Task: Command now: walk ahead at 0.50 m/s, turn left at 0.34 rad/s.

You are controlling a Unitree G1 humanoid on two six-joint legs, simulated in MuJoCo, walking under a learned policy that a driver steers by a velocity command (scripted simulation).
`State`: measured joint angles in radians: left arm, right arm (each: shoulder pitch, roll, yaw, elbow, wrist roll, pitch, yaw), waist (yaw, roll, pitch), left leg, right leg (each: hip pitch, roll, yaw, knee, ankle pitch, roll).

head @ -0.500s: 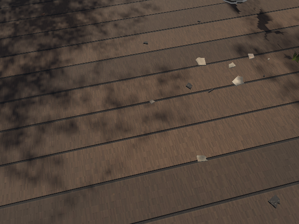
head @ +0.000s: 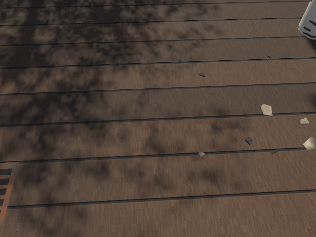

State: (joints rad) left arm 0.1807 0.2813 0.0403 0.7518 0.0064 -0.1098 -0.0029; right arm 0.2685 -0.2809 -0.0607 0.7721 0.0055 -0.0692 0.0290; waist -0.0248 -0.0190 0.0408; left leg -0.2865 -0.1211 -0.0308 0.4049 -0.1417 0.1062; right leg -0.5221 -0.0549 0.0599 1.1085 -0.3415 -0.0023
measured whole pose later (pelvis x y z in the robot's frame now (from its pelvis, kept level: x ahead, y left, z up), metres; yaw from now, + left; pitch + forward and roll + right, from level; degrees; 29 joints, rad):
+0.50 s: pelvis +0.29 -0.06 +0.00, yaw +4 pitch +2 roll -1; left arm 0.27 0.26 0.04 0.76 0.00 -0.09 -0.03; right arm 0.28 -0.30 -0.05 0.77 0.01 -0.06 0.01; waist 0.01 0.04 0.01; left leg -0.52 0.05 -0.04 1.11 -0.33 0.02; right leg -0.26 0.05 -0.03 0.40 -0.17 -0.06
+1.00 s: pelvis +0.56 +0.02 +0.00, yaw +4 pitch +2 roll +0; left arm 0.28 0.30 0.05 0.82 -0.02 -0.07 -0.01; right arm 0.23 -0.27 -0.05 0.75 0.00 -0.08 0.03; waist 0.00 -0.03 0.01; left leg -0.30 -0.04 0.04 0.43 -0.16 0.06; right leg -0.49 -0.07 0.02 1.13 -0.35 -0.02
